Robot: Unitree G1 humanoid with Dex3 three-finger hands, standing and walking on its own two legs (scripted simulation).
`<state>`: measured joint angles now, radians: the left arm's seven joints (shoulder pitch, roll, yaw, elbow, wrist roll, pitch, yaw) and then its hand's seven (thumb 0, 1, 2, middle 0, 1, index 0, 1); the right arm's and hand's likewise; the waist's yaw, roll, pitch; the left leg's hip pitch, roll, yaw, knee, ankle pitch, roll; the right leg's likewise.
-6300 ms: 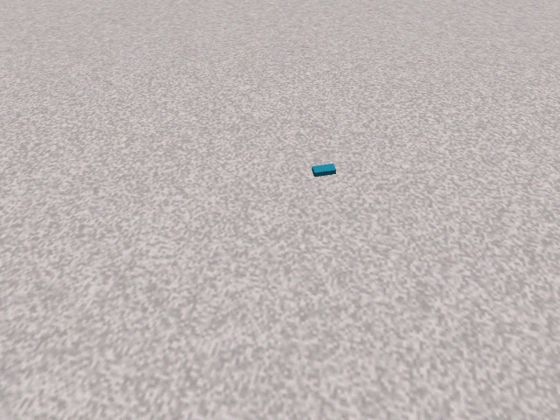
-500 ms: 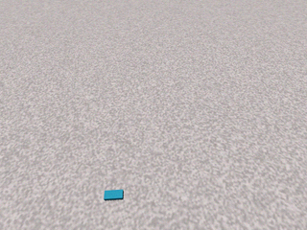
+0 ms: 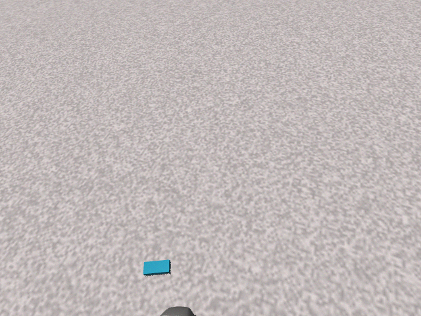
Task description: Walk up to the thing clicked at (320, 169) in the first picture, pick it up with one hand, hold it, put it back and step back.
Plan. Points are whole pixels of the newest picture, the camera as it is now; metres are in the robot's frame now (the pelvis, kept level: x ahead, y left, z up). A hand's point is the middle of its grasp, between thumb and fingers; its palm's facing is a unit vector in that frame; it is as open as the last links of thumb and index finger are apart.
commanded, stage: walk up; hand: left
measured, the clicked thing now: (157, 267) +0.38 +0.31 -0.76
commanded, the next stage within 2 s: none
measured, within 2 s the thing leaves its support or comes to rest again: neither
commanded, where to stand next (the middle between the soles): +0.02 +0.03 m, yaw +3 degrees
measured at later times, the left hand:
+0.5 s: hand out of the picture +0.09 +0.28 -0.18, palm faces -0.03 -0.93 -0.36, open 7.4 cm
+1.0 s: hand out of the picture -0.05 +0.30 -0.16, palm faces +0.06 -0.92 -0.39, open 7.4 cm
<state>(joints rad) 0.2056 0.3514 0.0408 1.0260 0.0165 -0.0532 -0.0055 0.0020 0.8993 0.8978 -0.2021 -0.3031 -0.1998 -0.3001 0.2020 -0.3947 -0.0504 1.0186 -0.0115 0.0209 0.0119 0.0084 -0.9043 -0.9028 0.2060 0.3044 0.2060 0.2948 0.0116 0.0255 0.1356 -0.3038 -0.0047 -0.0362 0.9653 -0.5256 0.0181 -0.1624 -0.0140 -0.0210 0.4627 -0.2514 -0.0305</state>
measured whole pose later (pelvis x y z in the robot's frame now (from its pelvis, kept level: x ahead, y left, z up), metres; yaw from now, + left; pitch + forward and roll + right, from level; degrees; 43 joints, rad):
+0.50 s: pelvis -0.03 +0.02 -0.03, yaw -1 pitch -1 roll +0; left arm 0.08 0.39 0.05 0.89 -0.02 0.07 0.01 0.00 0.90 0.90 -0.20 -0.30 -0.20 -0.30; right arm 0.03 -0.37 -0.05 0.82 -0.03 0.03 -0.03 0.00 -0.90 -0.90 0.21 0.31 0.21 0.30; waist 0.00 -0.03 0.21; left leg -0.46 0.03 0.03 0.61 -0.13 0.01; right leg -0.33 0.03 0.10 1.00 -0.55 0.02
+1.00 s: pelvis -0.05 +0.02 -0.01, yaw +3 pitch -3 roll +2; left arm 0.34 0.41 0.07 0.88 0.02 0.00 -0.03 0.00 0.90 0.90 -0.20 -0.30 -0.20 -0.30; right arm 0.24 -0.38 -0.07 0.89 -0.04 -0.04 0.03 0.01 -0.90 -0.90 0.21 0.30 0.21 0.30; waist 0.03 -0.05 0.11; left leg -0.21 -0.05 0.03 0.54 -0.27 0.03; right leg -0.23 -0.06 0.03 0.82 -0.46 -0.02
